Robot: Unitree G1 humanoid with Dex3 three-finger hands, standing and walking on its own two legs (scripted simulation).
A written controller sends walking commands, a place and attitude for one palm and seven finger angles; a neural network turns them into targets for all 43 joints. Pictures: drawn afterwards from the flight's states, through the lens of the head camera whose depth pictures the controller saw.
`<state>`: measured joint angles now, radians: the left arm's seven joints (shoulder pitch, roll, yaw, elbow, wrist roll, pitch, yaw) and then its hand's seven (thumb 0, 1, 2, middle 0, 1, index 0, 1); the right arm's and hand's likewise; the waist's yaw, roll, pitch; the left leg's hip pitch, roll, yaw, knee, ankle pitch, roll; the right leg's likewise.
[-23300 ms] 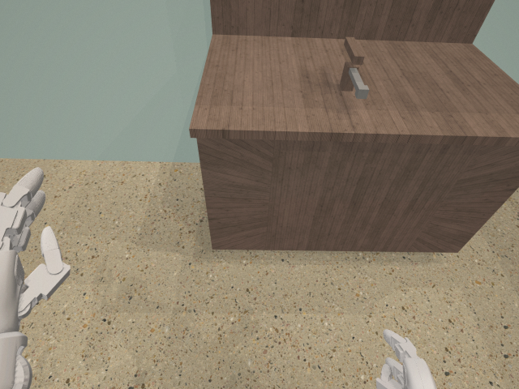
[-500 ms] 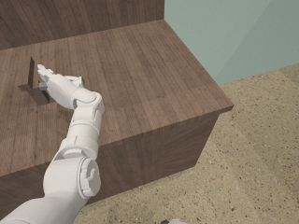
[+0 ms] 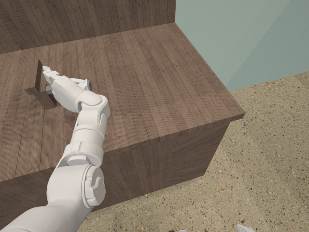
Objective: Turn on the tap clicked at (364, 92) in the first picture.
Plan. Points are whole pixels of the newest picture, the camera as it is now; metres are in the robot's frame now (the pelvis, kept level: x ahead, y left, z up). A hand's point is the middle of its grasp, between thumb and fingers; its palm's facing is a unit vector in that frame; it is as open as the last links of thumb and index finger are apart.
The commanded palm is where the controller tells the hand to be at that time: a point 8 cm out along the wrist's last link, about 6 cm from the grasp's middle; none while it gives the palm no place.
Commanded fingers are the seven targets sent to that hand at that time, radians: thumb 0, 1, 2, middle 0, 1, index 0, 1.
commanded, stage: draw the hand back beside the body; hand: left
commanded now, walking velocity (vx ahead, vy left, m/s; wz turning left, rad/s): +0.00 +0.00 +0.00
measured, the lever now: (86, 86) +0.54 +0.22 +0.06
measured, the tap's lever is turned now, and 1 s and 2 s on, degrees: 78 78 78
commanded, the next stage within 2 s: step back with the hand held close in 1.46 s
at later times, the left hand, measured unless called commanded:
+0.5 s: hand (54, 120) +0.33 +0.21 +0.16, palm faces +0.29 -0.93 -0.24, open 7.7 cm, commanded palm +0.29 +0.25 +0.16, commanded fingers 0.00 0.90 0.90 -0.18 -0.23 -0.18 -0.23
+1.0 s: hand (9, 148) +0.26 +0.26 +0.18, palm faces +0.34 -0.89 -0.30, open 7.5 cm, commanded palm +0.21 +0.30 +0.18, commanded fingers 0.00 0.90 0.90 -0.20 -0.30 -0.20 -0.30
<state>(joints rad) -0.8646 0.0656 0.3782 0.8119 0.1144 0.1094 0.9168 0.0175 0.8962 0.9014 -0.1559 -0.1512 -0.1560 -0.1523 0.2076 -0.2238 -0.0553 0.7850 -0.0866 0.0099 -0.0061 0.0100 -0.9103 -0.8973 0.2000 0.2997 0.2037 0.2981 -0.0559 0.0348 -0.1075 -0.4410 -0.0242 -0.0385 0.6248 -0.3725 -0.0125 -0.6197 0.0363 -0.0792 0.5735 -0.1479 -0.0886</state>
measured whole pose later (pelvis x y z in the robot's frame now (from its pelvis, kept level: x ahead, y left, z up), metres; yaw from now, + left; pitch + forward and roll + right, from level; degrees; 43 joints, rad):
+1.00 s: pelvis +0.01 +0.04 +0.03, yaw -1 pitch -5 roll +0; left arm 0.22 0.31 0.20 -0.24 -0.07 -0.09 0.10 0.02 0.89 0.90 -0.20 -0.28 -0.20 -0.28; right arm 0.18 -0.21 0.02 0.66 -0.02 -0.04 -0.03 0.02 -0.91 -0.90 0.20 0.30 0.21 0.30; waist 0.07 0.07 0.07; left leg 0.06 -0.04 -0.03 0.29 -0.26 0.03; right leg -0.13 0.02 -0.05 0.29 -0.06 -0.04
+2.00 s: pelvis -0.02 +0.04 +0.02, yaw -1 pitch +1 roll +0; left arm 0.49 0.38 0.34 -0.43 -0.04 -0.18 0.13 0.02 0.88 0.90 -0.22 -0.30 -0.22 -0.30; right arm 0.21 -0.26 -0.04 0.55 0.01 -0.01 -0.07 0.02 -0.91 -0.90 0.20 0.30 0.20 0.30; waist 0.01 0.04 0.04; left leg -0.21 -0.06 0.00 0.48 -0.29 0.05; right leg -0.36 0.01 -0.03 0.39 -0.04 -0.03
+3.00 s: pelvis -0.10 +0.02 +0.02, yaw +0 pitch +5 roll +2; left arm 0.56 0.44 0.38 -0.57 -0.03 -0.14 0.14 0.01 0.88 0.90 -0.22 -0.30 -0.22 -0.30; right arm 0.11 -0.23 -0.04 0.54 0.00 0.02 -0.07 0.01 -0.91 -0.90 0.20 0.30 0.20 0.30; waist -0.02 -0.03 0.02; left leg -0.41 0.00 0.00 0.81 -0.45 -0.02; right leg -0.42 0.02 0.02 0.41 -0.07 -0.04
